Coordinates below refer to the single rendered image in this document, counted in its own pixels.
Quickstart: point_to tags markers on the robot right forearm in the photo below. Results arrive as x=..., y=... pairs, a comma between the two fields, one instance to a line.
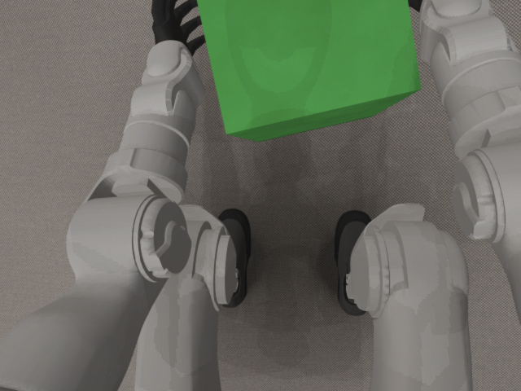
x=477, y=71

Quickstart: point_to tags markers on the robot left forearm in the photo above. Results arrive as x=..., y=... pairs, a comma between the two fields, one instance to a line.
x=152, y=154

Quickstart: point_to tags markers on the robot left hand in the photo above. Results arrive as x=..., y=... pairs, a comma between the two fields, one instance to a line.
x=167, y=21

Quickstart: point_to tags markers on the robot right foot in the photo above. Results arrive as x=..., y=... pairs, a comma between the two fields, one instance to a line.
x=349, y=227

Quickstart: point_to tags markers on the robot right upper arm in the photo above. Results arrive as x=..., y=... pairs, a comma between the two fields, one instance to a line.
x=486, y=201

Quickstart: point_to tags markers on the robot left upper arm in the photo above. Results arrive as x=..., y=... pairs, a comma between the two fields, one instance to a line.
x=122, y=251

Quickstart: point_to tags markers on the right robot thigh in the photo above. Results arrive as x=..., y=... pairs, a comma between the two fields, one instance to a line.
x=421, y=334

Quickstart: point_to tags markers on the carton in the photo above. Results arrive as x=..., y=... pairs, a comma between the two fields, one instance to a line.
x=284, y=67

